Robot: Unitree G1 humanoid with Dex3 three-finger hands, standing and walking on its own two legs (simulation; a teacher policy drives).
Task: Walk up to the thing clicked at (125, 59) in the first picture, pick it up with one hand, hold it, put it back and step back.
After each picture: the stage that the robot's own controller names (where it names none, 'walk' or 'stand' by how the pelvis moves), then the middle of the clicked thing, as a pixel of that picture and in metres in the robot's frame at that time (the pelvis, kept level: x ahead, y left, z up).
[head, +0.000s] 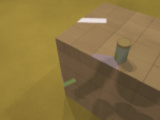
stand; (122, 50) +0.62 -0.17 -0.05
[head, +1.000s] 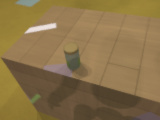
walk; (72, 56) +0.55 +0.11 -0.02
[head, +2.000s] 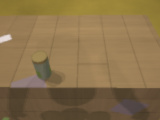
stand; (42, 65) +0.49 +0.21 -0.02
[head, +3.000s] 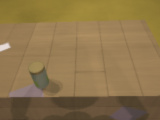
walk; (39, 75) +0.47 +0.23 -0.04
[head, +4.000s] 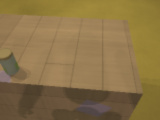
stand; (8, 61) +0.54 +0.37 -0.04
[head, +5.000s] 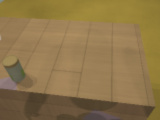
stand; (14, 69) +0.50 +0.35 -0.04
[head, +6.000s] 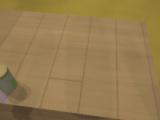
stand; (3, 79) +0.41 +0.32 -0.04
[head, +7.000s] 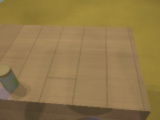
stand; (7, 78) +0.46 +0.38 -0.05
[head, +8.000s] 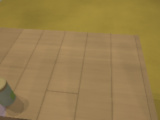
stand; (2, 92) +0.39 +0.35 -0.05
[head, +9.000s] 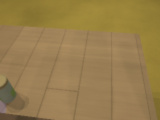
stand; (3, 89) +0.40 +0.35 -0.06
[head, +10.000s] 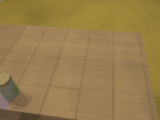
stand; (6, 86) +0.41 +0.35 -0.06
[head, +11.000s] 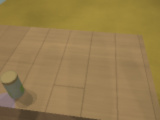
stand; (13, 84) +0.42 +0.34 -0.06
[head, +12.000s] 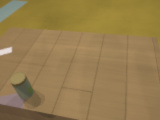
rise first; (22, 86) +0.42 +0.33 -0.05
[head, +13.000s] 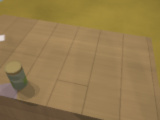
go down; (16, 75) +0.45 +0.31 -0.04
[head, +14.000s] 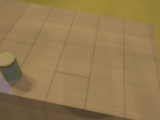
go down; (9, 68) +0.44 +0.30 -0.01
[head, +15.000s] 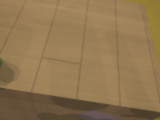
close in; out of the picture +0.44 +0.31 +0.02
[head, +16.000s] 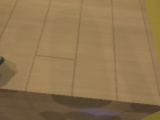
close; out of the picture +0.45 +0.31 +0.03
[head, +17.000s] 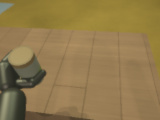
lift; (28, 67) +0.35 +0.19 +0.17
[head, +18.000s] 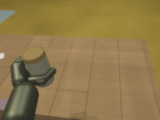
lift; (39, 67) +0.36 +0.16 +0.16
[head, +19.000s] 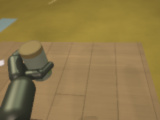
hold; (36, 61) +0.36 +0.16 +0.19
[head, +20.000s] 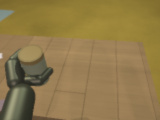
hold; (35, 66) +0.35 +0.16 +0.17
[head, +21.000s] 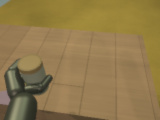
hold; (34, 75) +0.34 +0.17 +0.12
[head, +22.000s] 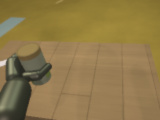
hold; (35, 64) +0.34 +0.17 +0.19
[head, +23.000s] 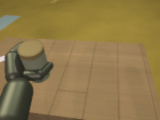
lower; (35, 62) +0.34 +0.16 +0.21
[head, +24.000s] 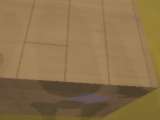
lower; out of the picture +0.49 +0.32 +0.05
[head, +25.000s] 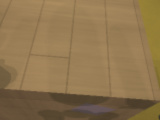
lower; out of the picture +0.45 +0.31 +0.04
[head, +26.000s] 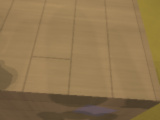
lower; out of the picture +0.44 +0.30 +0.04
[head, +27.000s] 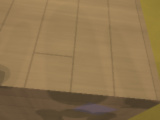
lower; out of the picture +0.44 +0.32 +0.03
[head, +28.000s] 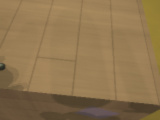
open; out of the picture +0.44 +0.31 +0.02
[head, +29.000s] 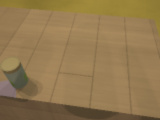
sink last; (15, 73) +0.42 +0.29 +0.00
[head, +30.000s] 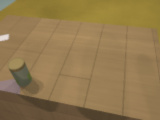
stand; (20, 72) +0.45 +0.32 -0.01
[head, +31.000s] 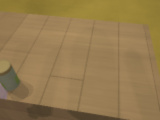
stand; (6, 75) +0.43 +0.32 +0.00
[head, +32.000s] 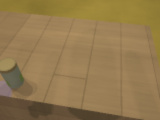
stand; (11, 73) +0.44 +0.31 +0.00
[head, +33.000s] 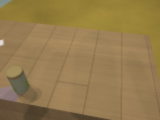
stand; (18, 79) +0.43 +0.31 -0.03
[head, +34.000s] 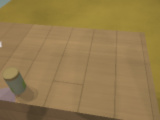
stand; (15, 81) +0.44 +0.33 -0.05
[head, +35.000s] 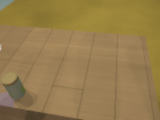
stand; (13, 85) +0.42 +0.33 -0.06
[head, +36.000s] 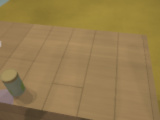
stand; (13, 82) +0.43 +0.34 -0.06
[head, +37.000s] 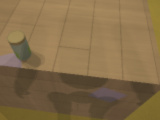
walk; (20, 46) +0.53 +0.28 -0.04
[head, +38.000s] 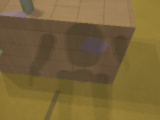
walk; (25, 1) +0.85 +0.38 -0.03
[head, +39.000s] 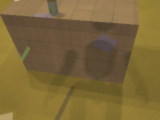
stand; (52, 5) +1.08 +0.30 -0.04
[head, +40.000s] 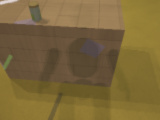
stand; (35, 11) +1.01 +0.34 -0.05
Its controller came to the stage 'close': yes
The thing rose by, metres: 0.29
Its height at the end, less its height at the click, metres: +0.00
